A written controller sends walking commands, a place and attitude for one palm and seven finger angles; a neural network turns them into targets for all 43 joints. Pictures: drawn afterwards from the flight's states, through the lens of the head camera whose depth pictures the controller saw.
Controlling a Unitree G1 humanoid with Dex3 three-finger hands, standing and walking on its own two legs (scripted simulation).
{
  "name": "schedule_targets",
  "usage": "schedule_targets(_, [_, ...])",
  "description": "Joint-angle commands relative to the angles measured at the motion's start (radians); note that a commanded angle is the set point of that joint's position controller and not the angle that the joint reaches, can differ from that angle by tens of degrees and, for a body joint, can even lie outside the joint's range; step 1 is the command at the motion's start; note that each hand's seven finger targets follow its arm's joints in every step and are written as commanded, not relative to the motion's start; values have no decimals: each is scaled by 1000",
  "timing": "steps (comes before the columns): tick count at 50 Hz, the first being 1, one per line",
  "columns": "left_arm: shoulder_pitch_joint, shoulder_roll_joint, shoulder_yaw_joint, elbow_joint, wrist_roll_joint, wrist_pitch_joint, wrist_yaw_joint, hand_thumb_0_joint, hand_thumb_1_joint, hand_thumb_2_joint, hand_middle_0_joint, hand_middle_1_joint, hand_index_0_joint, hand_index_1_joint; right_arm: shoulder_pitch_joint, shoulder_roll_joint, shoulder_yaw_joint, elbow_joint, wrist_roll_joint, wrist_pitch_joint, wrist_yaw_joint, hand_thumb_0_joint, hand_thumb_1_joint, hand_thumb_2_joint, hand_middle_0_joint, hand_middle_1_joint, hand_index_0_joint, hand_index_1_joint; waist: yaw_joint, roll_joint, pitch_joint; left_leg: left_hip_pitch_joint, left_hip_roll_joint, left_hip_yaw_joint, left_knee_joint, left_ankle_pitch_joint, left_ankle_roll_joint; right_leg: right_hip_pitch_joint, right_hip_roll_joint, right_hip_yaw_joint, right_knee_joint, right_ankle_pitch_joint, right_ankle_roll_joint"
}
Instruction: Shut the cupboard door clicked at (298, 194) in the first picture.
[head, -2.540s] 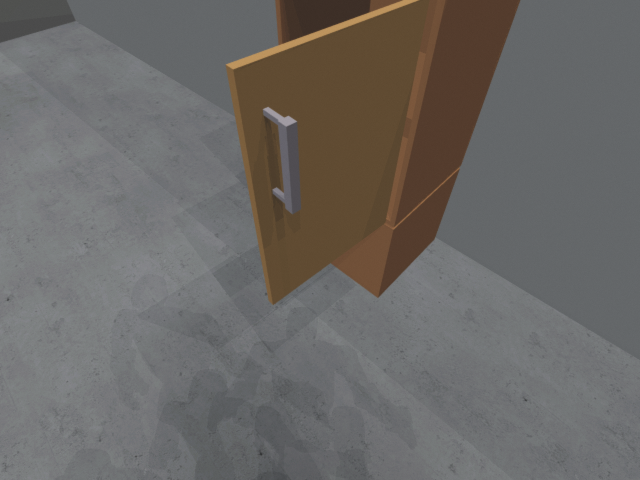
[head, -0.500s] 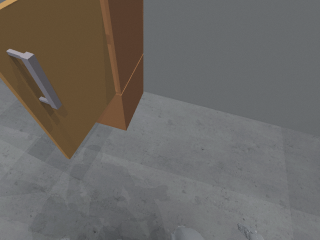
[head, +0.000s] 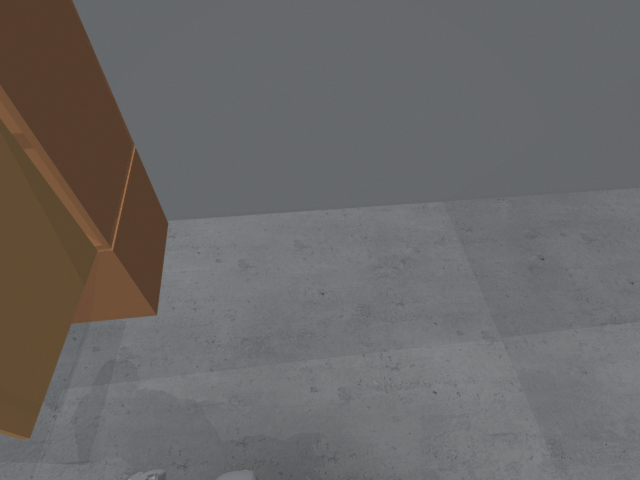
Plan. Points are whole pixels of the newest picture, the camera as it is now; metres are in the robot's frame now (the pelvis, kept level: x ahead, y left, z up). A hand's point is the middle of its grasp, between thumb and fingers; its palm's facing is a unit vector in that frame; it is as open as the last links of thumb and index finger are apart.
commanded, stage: walk to a spot facing it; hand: left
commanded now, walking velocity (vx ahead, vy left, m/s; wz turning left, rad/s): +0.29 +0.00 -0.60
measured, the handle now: out of the picture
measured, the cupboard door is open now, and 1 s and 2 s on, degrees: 85 85 85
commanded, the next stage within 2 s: turn to face it in 1.22 s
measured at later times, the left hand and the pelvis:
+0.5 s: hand (284, 339) +0.34 +0.07 -0.16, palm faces -0.34 -0.92 -0.21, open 7.3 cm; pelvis +0.15 -0.06 -0.01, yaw -17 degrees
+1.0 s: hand (296, 278) +0.47 +0.06 -0.17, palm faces -0.41 -0.90 -0.17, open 7.3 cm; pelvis +0.38 -0.11 +0.01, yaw -29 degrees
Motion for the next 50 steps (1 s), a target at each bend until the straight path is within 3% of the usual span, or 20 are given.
schedule_targets(1, [-101, 59, 31, -132, -25, -23, -11, 0, 900, 900, -200, -300, -200, -300, 310, -249, -55, 25, -28, -53, -27, 0, -900, -900, 200, 300, 200, 300, -130, 448, -74, 432, 357, -487, -522, -372, 130, -498, 99, -63, 341, -395, -16])
schedule_targets(2, [-183, 87, 38, -171, -17, -30, -17, 0, 900, 900, -200, -300, -200, -300, 308, -276, -54, 23, -24, -60, -38, 0, -900, -900, 200, 300, 200, 300, -120, 372, -35, 328, 513, -670, -629, -430, 223, -529, -2, -47, 514, -316, -10])
schedule_targets(4, [-188, 93, 53, -159, -4, -51, -42, 0, 900, 900, -200, -300, -200, -300, 215, -228, -40, -22, -29, -75, -29, 0, -900, -900, 200, 300, 200, 300, -63, 102, -17, 245, 440, -540, -593, -216, 253, -477, -66, -70, 633, -165, 2])
schedule_targets(6, [-148, 62, 45, -112, -1, -37, -52, 0, 900, 900, -200, -300, -200, -300, 156, -162, -18, -13, -21, -81, -30, 0, -900, -900, 200, 300, 200, 300, -17, 192, 2, 254, 327, -255, -536, 38, 176, -459, -97, -105, 623, -38, 18])
schedule_targets(9, [-156, 18, 23, -103, -6, -33, -63, 0, 900, 900, -200, -300, -200, -300, 228, -125, -8, 28, -15, -90, -34, 0, -900, -900, 200, 300, 200, 300, -31, 231, -62, 355, 250, -28, -465, 371, 139, -413, -76, -181, 511, 21, 25])
schedule_targets(15, [-262, 13, 11, -116, -9, -38, -62, 0, 900, 900, -200, -300, -200, -300, 304, -124, -11, 69, -24, -78, -25, 0, -900, -900, 200, 300, 200, 300, -66, 245, -18, 353, 292, 99, -424, 488, 139, -260, -50, -273, 177, -3, -4])
schedule_targets(17, [-195, 38, 20, -96, -10, -43, -59, 0, 900, 900, -200, -300, -200, -300, 277, -147, -13, 66, -22, -75, -22, 0, -900, -900, 200, 300, 200, 300, -22, 220, -48, 331, 311, 129, -322, 615, 132, -105, -19, -295, 92, -48, -34])
schedule_targets(18, [-79, 64, 28, -61, -9, -49, -52, 0, 900, 900, -200, -300, -200, -300, 248, -152, -14, 60, -16, -73, -19, 0, -900, -900, 200, 300, 200, 300, 39, 177, -98, 266, 288, 163, -167, 688, 110, 80, 13, -305, 19, -6, -60])
schedule_targets(19, [114, 122, 49, 4, -4, -60, -41, 0, 900, 900, -200, -300, -200, -300, 191, -143, -12, 42, -1, -77, -12, 0, -900, -900, 200, 300, 200, 300, 135, 91, -182, 85, 245, 205, 52, 657, 74, 386, -15, -243, -14, 37, -99])
schedule_targets(20, [293, 259, 91, 44, -2, -72, -21, 0, 900, 900, -200, -300, -200, -300, 146, -65, 6, -15, 21, -79, -3, 0, -900, -900, 200, 300, 200, 300, 209, -214, -294, -257, 84, 225, 414, 18, 20, 655, -329, 237, -136, 12, -206])
schedule_targets(21, [314, 315, 99, 59, -30, -69, -5, 0, 900, 900, -200, -300, -200, -300, 79, -73, 6, -47, 22, -76, -7, 0, -900, -900, 200, 300, 200, 300, 196, -250, -297, -399, 41, 42, 650, -230, 22, 617, -446, 483, -267, 138, -263])
schedule_targets(23, [125, 212, 70, 12, -34, -67, 14, 0, 900, 900, -200, -300, -200, -300, 33, -85, -15, -31, 14, -70, -6, 0, -900, -900, 200, 300, 200, 300, 104, -49, -85, -391, 134, -68, 645, -20, 25, 313, -392, 324, -319, 2, -245])
schedule_targets(27, [11, 119, 38, -11, -16, -100, 17, 0, 900, 900, -200, -300, -200, -300, 96, -29, -10, 30, -10, -34, 1, 0, -900, -900, 200, 300, 200, 300, -17, -38, -40, -199, 123, -51, 416, 93, 0, 41, -255, 63, -347, 211, -192])
schedule_targets(37, [157, 124, 44, 79, -16, -118, 15, 0, 900, 900, -200, -300, -200, -300, -139, -11, -8, -52, -1, -71, 23, 0, -900, -900, 200, 300, 200, 300, 53, -76, -64, -163, 35, -10, -58, 170, 26, 272, -234, 74, -257, 428, -182])
schedule_targets(40, [120, 117, 42, 77, -24, -117, 18, 0, 900, 900, -200, -300, -200, -300, 39, -60, -20, 15, -10, -86, 5, 0, -900, -900, 200, 300, 200, 300, -50, -5, -108, 210, -5, 20, -251, 250, 63, 123, -165, 8, -31, 556, -126])
schedule_targets(41, [130, 84, 39, 63, -30, -115, 12, 0, 900, 900, -200, -300, -200, -300, 190, -152, -42, 58, -21, -92, -6, 0, -900, -900, 200, 300, 200, 300, -107, 141, -209, 472, 154, -181, -280, 225, 124, -72, -79, -46, 200, 357, -75])
schedule_targets(42, [169, 33, 23, 48, -38, -118, 2, 0, 900, 900, -200, -300, -200, -300, 309, -250, -62, 78, -34, -92, -12, 0, -900, -900, 200, 300, 200, 300, -126, 385, -308, 640, 443, -523, -376, 227, 250, -279, 45, -171, 567, -221, -31])
schedule_targets(43, [106, 65, 22, 28, -29, -118, 6, 0, 900, 900, -200, -300, -200, -300, 302, -234, -54, 70, -23, -76, -17, 0, -900, -900, 200, 300, 200, 300, -130, 288, -253, 578, 489, -582, -416, 191, 298, -351, -8, -80, 719, -263, -43])
schedule_targets(46, [23, 43, 36, 35, -8, -97, -11, 0, 900, 900, -200, -300, -200, -300, 127, -96, -19, 36, -18, -89, -19, 0, -900, -900, 200, 300, 200, 300, -41, 170, -7, 221, 374, -350, -511, 122, 221, -386, -106, -76, 769, -58, -19])
schedule_targets(50, [61, -6, 27, 32, -6, -59, -33, 0, 900, 900, -200, -300, -200, -300, 117, -75, -12, 61, -9, -104, -22, 0, -900, -900, 200, 300, 200, 300, 13, 225, -57, 219, 274, -47, -510, 317, 175, -306, -119, -131, 546, 29, 5])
